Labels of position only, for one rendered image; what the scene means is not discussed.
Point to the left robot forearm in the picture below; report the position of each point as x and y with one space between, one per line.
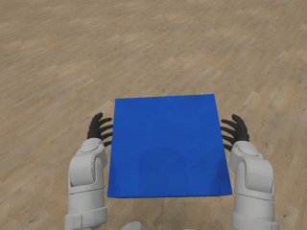
86 200

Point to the right robot forearm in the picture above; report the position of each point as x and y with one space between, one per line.
254 189

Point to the carton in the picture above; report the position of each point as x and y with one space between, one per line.
167 146

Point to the right robot hand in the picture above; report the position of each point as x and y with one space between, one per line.
239 134

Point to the left robot hand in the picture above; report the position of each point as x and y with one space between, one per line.
95 130

